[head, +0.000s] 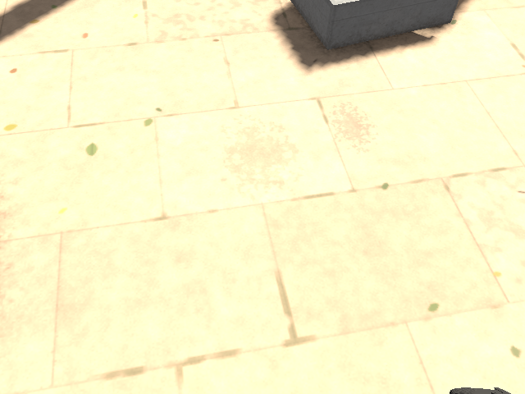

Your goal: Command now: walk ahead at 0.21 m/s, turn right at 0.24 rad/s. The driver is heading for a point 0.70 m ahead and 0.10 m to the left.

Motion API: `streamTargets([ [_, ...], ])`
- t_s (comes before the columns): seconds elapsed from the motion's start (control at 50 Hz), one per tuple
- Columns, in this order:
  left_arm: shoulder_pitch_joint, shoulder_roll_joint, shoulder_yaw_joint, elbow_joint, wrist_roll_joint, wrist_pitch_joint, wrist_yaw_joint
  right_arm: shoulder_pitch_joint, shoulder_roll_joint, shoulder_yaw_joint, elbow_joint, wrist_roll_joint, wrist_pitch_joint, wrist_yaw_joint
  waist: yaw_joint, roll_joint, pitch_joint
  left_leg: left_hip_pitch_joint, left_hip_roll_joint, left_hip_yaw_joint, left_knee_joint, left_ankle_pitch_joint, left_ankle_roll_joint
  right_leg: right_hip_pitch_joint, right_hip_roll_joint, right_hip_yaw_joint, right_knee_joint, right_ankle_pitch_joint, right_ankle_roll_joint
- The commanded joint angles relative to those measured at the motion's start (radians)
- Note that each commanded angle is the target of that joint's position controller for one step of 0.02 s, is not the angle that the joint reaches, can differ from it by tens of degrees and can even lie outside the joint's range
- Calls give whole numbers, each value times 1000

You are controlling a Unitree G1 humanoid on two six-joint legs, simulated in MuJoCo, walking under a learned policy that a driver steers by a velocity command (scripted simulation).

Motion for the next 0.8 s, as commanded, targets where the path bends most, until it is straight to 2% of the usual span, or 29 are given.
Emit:
streamTargets([
  [0.02, 38, 62, 18, -55, 3, 13, 10, 79, -74, -7, 7, -3, 14, -2, -6, 112, -133, 222, 271, -218, -132, 585, 191, -114, -121, -15, -61, 80, 16],
  [0.04, 42, 30, 9, -54, 2, 17, 12, 62, -77, -6, 17, -4, 16, -1, 9, 139, -128, 180, 243, -176, -153, 595, 187, -69, -125, -47, -156, 112, 22],
  [0.08, 11, 6, -3, -57, 6, 18, 16, 34, -111, -13, 31, 0, 19, -6, 15, 155, -149, 142, 221, -118, -163, 636, 186, 30, -129, -81, -345, 173, 32],
  [0.12, -19, 2, -10, -51, 7, 20, 18, 50, -142, -19, 54, 13, 25, -11, 9, 155, -183, 150, 235, -114, -166, 608, 197, 114, -125, -101, -476, 258, 44],
  [0.14, -31, 17, -9, -46, 6, 22, 17, 63, -150, -20, 64, 17, 29, -13, 4, 149, -190, 154, 243, -118, -169, 555, 197, 149, -122, -107, -520, 298, 44],
  [0.18, -60, 51, -3, -37, 8, 30, 15, 56, -159, -17, 74, 22, 33, -11, 5, 141, -171, 113, 234, -117, -174, 328, 171, 230, -117, -118, -617, 380, 20],
  [0.22, -87, 59, -1, -34, 23, 38, 14, 67, -135, -5, 89, 27, 35, -6, 13, 129, -128, 64, 191, -120, -168, 20, 116, 299, -118, -117, -737, 418, -18],
  [0.24, -98, 80, 0, -43, 31, 39, 17, 97, -108, 6, 102, 19, 36, -4, 7, 98, -115, 28, 162, -116, -149, -119, 70, 343, -169, -60, -775, 484, -41],
  [0.26, -117, 136, 7, -58, 34, 47, 16, 156, -95, 10, 111, 2, 36, -3, -40, -3, -119, -42, 101, -70, -96, -241, 29, 413, -248, 9, -772, 598, -80],
  [0.28, -142, 147, 10, -45, 20, 52, 9, 217, -76, 14, 120, 14, 42, -8, -81, -125, -139, 19, 45, 4, -85, -240, 4, 332, -266, 18, -793, 406, -121],
  [0.3, -170, 90, 0, -48, 16, 50, -2, 167, -89, 14, 122, 15, 51, -17, -55, -115, -95, 91, 40, 30, -63, -190, -16, 223, -222, 7, -830, 229, -106],
  [0.32, -188, 62, -8, -46, 24, 46, -6, 136, -104, 10, 122, 16, 58, -25, -49, -94, -50, 97, 40, 34, -55, -164, -20, 176, -196, -5, -841, 195, -83],
  [0.34, -196, 64, -10, -44, 28, 41, -8, 138, -100, 10, 131, 13, 65, -32, -54, -83, -32, 103, 46, 30, -55, -147, -21, 164, -180, -19, -832, 239, -67],
  [0.38, -183, 73, -8, -29, 21, 30, -7, 159, -105, 10, 147, 6, 68, -36, -56, -60, -35, 112, 55, 22, -58, -111, -20, 189, -167, -37, -799, 345, -57],
  [0.44, -167, 73, -9, -7, 16, 29, -2, 148, -110, 10, 164, 14, 61, -33, -46, -24, -57, 122, 63, 18, -53, -54, -20, 240, -157, -49, -757, 474, -61],
  [0.46, -163, 65, -10, 1, 14, 30, 1, 135, -100, 13, 159, 10, 60, -29, -43, -19, -73, 133, 67, 12, -49, -15, -20, 251, -154, -52, -749, 508, -64],
  [0.5, -163, 69, -8, 15, 14, 34, 3, 127, -105, 12, 167, 13, 62, -26, -42, 0, -80, 146, 68, 13, -43, 13, -21, 263, -150, -56, -740, 546, -68],
  [0.52, -161, 68, -8, 16, 9, 32, 4, 121, -122, 8, 171, 16, 67, -28, -37, 9, -79, 151, 68, 7, -42, 18, -23, 265, -152, -57, -739, 567, -73],
  [0.64, -163, 65, -6, 59, 8, 31, 5, 109, -115, 9, 191, 17, 86, -40, -46, 16, -71, 189, 69, 9, -40, 16, -24, 247, -143, -67, -749, 565, -72],
  [0.8, -153, 63, -7, 114, 8, 32, 11, 97, -117, 9, 213, 17, 95, -48, -43, 17, -53, 187, 71, 8, -51, -18, -23, 239, -131, -82, -764, 512, -65],
])
Velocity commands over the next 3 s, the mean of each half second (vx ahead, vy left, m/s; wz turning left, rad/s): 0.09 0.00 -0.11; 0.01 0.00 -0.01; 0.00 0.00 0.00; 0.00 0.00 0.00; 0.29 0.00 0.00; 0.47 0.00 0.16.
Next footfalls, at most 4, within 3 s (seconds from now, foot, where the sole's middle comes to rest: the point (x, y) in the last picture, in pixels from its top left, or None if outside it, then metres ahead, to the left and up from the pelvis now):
0.24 right None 0.13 -0.14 -0.77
2.72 right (323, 360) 0.54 -0.13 -0.77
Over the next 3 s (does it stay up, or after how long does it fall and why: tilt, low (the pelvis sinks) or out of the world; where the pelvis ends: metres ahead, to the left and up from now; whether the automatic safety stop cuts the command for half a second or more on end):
stays up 0.50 -0.05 0.01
